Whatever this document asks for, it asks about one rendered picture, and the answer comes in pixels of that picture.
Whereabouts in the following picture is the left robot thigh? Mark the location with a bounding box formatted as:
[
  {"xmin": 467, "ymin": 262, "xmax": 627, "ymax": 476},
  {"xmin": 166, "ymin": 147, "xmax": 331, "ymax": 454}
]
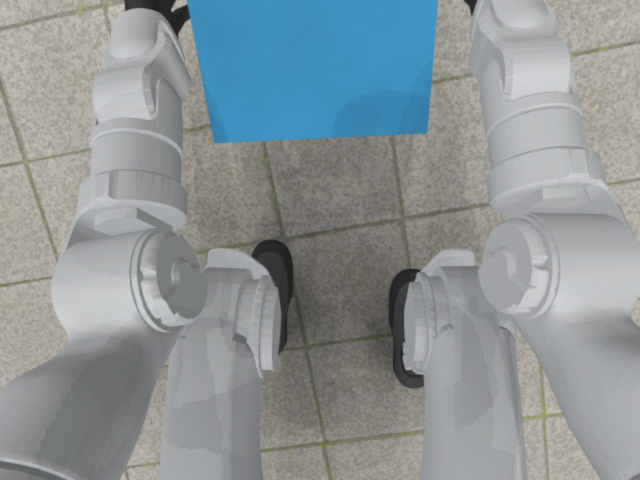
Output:
[{"xmin": 159, "ymin": 267, "xmax": 281, "ymax": 480}]

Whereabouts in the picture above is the carton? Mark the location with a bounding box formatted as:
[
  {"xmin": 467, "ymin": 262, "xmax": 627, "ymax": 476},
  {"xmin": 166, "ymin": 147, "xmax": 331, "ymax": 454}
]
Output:
[{"xmin": 187, "ymin": 0, "xmax": 438, "ymax": 143}]

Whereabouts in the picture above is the left robot hand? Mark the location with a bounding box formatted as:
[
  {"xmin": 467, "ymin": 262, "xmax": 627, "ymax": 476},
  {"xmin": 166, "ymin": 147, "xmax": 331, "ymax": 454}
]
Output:
[{"xmin": 124, "ymin": 0, "xmax": 190, "ymax": 38}]

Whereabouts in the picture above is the right robot forearm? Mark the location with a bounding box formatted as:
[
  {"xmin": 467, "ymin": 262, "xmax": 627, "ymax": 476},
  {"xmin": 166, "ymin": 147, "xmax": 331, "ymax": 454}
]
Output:
[{"xmin": 468, "ymin": 0, "xmax": 635, "ymax": 235}]

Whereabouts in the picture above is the right robot thigh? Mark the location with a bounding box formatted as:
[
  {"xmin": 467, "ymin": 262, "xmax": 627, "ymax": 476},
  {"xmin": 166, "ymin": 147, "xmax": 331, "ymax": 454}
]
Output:
[{"xmin": 404, "ymin": 266, "xmax": 528, "ymax": 480}]

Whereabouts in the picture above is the left robot forearm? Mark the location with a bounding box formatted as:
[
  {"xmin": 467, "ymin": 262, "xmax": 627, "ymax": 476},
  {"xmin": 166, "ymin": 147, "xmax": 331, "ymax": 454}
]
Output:
[{"xmin": 51, "ymin": 8, "xmax": 192, "ymax": 310}]

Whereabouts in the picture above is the left robot upper arm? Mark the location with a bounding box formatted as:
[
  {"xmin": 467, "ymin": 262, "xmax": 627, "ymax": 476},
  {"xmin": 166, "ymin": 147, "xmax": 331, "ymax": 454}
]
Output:
[{"xmin": 0, "ymin": 228, "xmax": 208, "ymax": 480}]

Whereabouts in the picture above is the right robot upper arm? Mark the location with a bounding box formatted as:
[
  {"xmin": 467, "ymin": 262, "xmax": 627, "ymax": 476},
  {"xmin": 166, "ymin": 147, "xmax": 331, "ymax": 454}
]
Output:
[{"xmin": 478, "ymin": 213, "xmax": 640, "ymax": 480}]

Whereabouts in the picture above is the robot thigh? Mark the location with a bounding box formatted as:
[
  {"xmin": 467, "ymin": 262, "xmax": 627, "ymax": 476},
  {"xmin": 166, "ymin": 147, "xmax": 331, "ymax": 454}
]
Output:
[
  {"xmin": 404, "ymin": 266, "xmax": 528, "ymax": 480},
  {"xmin": 159, "ymin": 267, "xmax": 281, "ymax": 480}
]

